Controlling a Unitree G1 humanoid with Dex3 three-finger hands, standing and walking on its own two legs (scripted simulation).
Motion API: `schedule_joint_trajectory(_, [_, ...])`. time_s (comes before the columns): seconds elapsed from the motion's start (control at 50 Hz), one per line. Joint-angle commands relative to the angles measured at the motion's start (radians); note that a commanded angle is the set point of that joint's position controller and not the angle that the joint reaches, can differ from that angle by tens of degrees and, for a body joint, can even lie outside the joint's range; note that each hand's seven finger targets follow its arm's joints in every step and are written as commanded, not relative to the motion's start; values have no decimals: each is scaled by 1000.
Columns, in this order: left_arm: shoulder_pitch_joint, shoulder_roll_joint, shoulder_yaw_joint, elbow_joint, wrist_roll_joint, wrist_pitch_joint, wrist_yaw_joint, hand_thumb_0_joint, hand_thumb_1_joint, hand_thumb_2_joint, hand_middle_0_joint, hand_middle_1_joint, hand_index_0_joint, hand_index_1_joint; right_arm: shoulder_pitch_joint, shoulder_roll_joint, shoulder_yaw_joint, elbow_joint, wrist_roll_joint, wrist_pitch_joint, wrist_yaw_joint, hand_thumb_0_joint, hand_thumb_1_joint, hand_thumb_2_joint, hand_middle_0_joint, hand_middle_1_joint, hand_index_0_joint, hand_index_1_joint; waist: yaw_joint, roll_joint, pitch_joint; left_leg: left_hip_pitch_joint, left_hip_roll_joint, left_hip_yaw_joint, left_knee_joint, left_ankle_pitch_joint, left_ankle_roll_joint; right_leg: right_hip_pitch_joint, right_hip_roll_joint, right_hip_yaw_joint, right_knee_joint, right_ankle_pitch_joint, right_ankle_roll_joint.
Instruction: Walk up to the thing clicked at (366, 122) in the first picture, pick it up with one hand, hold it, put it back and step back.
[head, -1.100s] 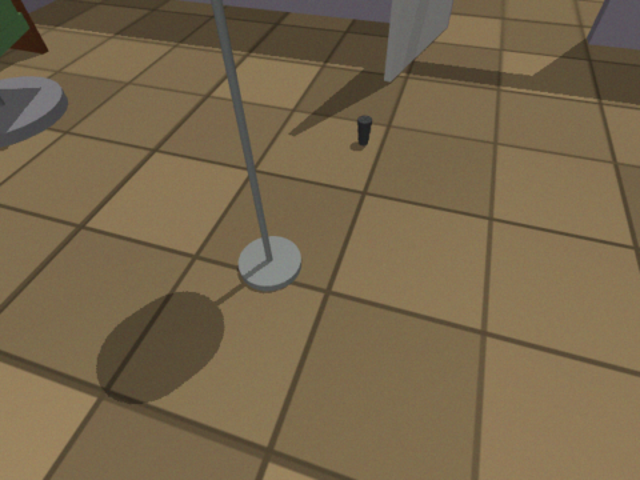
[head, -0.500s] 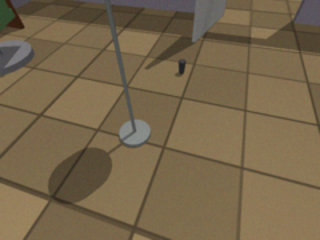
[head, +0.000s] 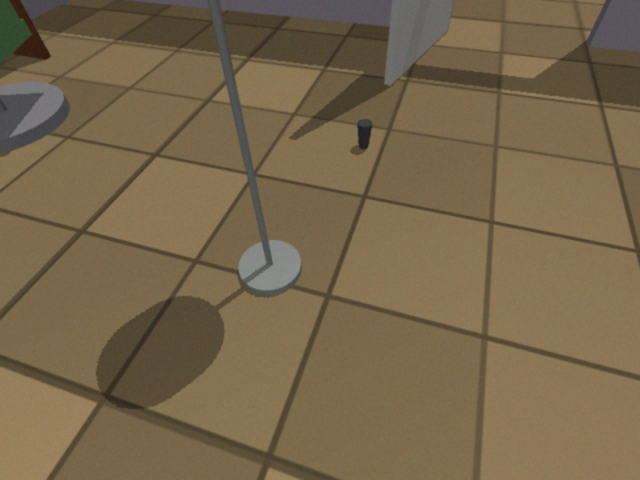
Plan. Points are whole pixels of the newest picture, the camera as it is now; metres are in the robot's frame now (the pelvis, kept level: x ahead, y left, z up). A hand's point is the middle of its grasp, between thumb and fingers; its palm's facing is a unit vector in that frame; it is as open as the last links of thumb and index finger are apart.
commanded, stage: stand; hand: left
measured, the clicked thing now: (364, 135) +1.77 -0.22 -0.71
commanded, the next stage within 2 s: walk up in 0.02 s
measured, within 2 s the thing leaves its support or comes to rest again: neither
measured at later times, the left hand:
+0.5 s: hand (216, 452) +0.19 +0.18 -0.14, palm faces -0.09 -0.92 -0.39, open 7.4 cm
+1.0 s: hand (262, 261) +0.54 +0.14 -0.15, palm faces -0.28 -0.89 -0.37, open 7.4 cm
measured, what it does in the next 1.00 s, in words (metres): walks ahead: right foot, then left foot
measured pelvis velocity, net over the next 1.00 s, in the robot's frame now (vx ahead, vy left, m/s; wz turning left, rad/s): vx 0.39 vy -0.12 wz -0.24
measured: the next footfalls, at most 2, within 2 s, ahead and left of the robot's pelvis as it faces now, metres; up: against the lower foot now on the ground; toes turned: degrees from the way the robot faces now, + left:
right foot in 0.32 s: +0.15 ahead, -0.22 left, +0.00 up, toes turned -12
left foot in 0.76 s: +0.46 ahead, +0.00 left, +0.00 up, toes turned -5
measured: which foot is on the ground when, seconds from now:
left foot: down 0.00-0.34, up 0.36-0.74, down 0.76-1.00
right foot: down 0.00-0.08, up 0.10-0.30, down 0.32-0.78, up 0.80-1.00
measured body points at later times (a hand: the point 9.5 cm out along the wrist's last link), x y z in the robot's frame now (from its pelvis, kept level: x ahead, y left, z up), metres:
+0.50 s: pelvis +0.12 -0.10 -0.02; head +0.11 -0.12 +0.43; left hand +0.20 +0.23 -0.12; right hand +0.17 -0.44 -0.14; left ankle +0.12 +0.02 -0.69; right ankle +0.11 -0.21 -0.75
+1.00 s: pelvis +0.39 -0.12 -0.01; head +0.40 -0.11 +0.44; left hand +0.55 +0.18 -0.12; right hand +0.37 -0.44 -0.11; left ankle +0.42 +0.01 -0.75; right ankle +0.40 -0.26 -0.69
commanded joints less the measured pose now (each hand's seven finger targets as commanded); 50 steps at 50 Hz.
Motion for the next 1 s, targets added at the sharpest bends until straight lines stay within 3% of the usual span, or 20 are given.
schedule_joint_trajectory(0.0, [20, 322, 117, -136, 26, -29, -28, 0, 900, 900, -200, -300, -200, -300, 35, -334, -119, -129, -26, -49, 2, 0, -900, -900, 200, 300, 200, 300, -15, -34, -182, 84, 113, -87, 68, -429, 112, -110, -76, 143, 34, -387, -58])
schedule_joint_trajectory(0.04, [-118, 266, 110, -173, 30, -18, -58, 0, 900, 900, -200, -300, -200, -300, 117, -358, -145, -105, -35, -59, 13, 0, -900, -900, 200, 300, 200, 300, -88, 105, -29, 176, 208, -223, -54, -668, 165, -504, -37, 69, 235, -427, -37])
schedule_joint_trajectory(0.06, [-177, 247, 110, -202, 33, -18, -67, 0, 900, 900, -200, -300, -200, -300, 149, -379, -162, -107, -32, -63, 12, 0, -900, -900, 200, 300, 200, 300, -118, 190, 24, 160, 365, -384, -181, -688, 229, -609, -21, 26, 470, -295, -24])
schedule_joint_trajectory(0.1, [-149, 263, 113, -228, 31, -30, -71, 0, 900, 900, -200, -300, -200, -300, 72, -398, -173, -151, -30, -82, 7, 0, -900, -900, 200, 300, 200, 300, -64, 115, 73, 101, 478, -454, -223, -540, 273, -629, -122, 162, 550, -245, -26])
schedule_joint_trajectory(0.24, [60, 263, 137, -195, 17, -26, -116, 0, 900, 900, -200, -300, -200, -300, -85, -353, -166, -236, -46, -81, 34, 0, -900, -900, 200, 300, 200, 300, 49, 178, -9, -141, 243, -10, -93, -421, 168, -177, -96, -20, 306, -145, 1])
schedule_joint_trajectory(0.3, [273, 308, 164, -116, 31, -43, -88, 0, 900, 900, -200, -300, -200, -300, -69, -285, -142, -241, -47, -59, 36, 0, -900, -900, 200, 300, 200, 300, 138, -97, -63, -388, 132, 136, 316, -500, 122, 183, -7, -113, 239, -51, 3])
schedule_joint_trajectory(0.32, [388, 369, 188, -104, 37, -50, -68, 0, 900, 900, -200, -300, -200, -300, -49, -216, -115, -253, -45, -57, 39, 0, -900, -900, 200, 300, 200, 300, 204, -330, -92, -552, 31, 187, 635, -493, 95, 307, -58, 48, 118, -280, -41])
schedule_joint_trajectory(0.34, [372, 427, 195, -146, 38, -59, -53, 0, 900, 900, -200, -300, -200, -300, -44, -174, -96, -284, -28, -53, 45, 0, -900, -900, 200, 300, 200, 300, 188, -418, -41, -698, -14, 87, 853, -445, 46, 206, -271, 499, -104, -654, -103])
schedule_joint_trajectory(0.36, [249, 459, 184, -196, 21, -62, -56, 0, 900, 900, -200, -300, -200, -300, -39, -271, -119, -289, -22, -51, 44, 0, -900, -900, 200, 300, 200, 300, 121, -262, 28, -635, 45, 0, 863, -351, 27, 21, -410, 759, -274, -830, -204])
schedule_joint_trajectory(0.38, [185, 481, 184, -220, 12, -65, -59, 0, 900, 900, -200, -300, -200, -300, -62, -329, -132, -280, -21, -60, 46, 0, -900, -900, 200, 300, 200, 300, 100, -194, 110, -626, 98, -31, 846, -314, 30, -57, -427, 791, -280, -778, -269])
schedule_joint_trajectory(0.46, [120, 374, 153, -238, -5, -84, -47, 0, 900, 900, -200, -300, -200, -300, 69, -302, -127, -215, 3, -62, 64, 0, -900, -900, 200, 300, 200, 300, 19, -116, 50, -501, 144, -49, 729, -144, 50, -64, -278, 398, -166, -426, -186])
schedule_joint_trajectory(0.56, [119, 367, 144, -269, -7, -101, -46, 0, 900, 900, -200, -300, -200, -300, 10, -286, -136, -273, -13, -53, 89, 0, -900, -900, 200, 300, 200, 300, 26, -98, 77, -465, 140, -8, 494, -60, 8, -126, -227, 245, -173, -352, -200])
schedule_joint_trajectory(0.66, [164, 364, 137, -274, -1, -104, -48, 0, 900, 900, -200, -300, -200, -300, -82, -248, -135, -322, -13, -72, 87, 0, -900, -900, 200, 300, 200, 300, 63, -50, 38, -313, 102, 60, 279, 77, 13, -90, -203, 134, -80, -42, -171])
schedule_joint_trajectory(0.72, [165, 340, 127, -287, -2, -96, -44, 0, 900, 900, -200, -300, -200, -300, 145, -285, -162, -262, -19, -84, 68, 0, -900, -900, 200, 300, 200, 300, -48, 58, -101, 56, 40, 91, 186, 46, 50, -153, -148, 63, 275, 207, -125])
schedule_joint_trajectory(0.74, [222, 284, 107, -287, -5, -90, -39, 0, 900, 900, -200, -300, -200, -300, 297, -343, -189, -226, -34, -91, 54, 0, -900, -900, 200, 300, 200, 300, -115, 201, -183, 270, 92, 8, 151, -102, 100, -302, -80, 11, 571, 159, -92])
schedule_joint_trajectory(0.76, [282, 194, 80, -287, -11, -88, -35, 0, 900, 900, -200, -300, -200, -300, 373, -392, -208, -228, -47, -96, 40, 0, -900, -900, 200, 300, 200, 300, -125, 376, -230, 424, 284, -305, 109, -313, 142, -534, 34, 19, 788, -278, -57])
schedule_joint_trajectory(0.78, [284, 273, 94, -285, -19, -85, -25, 0, 900, 900, -200, -300, -200, -300, 329, -425, -210, -263, -20, -97, 40, 0, -900, -900, 200, 300, 200, 300, -108, 269, -222, 384, 431, -649, -72, -505, 225, -623, 83, 76, 881, -335, -58])
schedule_joint_trajectory(0.8, [261, 326, 97, -276, -9, -84, -15, 0, 900, 900, -200, -300, -200, -300, 248, -434, -215, -277, 2, -92, 42, 0, -900, -900, 200, 300, 200, 300, -81, 223, -181, 281, 470, -666, -98, -543, 276, -623, 4, 141, 943, -286, -70])
schedule_joint_trajectory(0.88, [220, 296, 101, -247, -25, -91, -39, 0, 900, 900, -200, -300, -200, -300, 172, -314, -153, -315, 13, -101, 33, 0, -900, -900, 200, 300, 200, 300, -28, 117, -34, 17, 298, -168, -44, 16, 210, -498, -79, 129, 805, -142, -29])
schedule_joint_trajectory(0.98, [125, 257, 94, -291, -11, -76, -79, 0, 900, 900, -200, -300, -200, -300, 115, -334, -147, -350, 6, -111, 38, 0, -900, -900, 200, 300, 200, 300, -3, 117, 55, -117, 296, -24, -98, -50, 254, -443, -136, 41, 478, -80, 12])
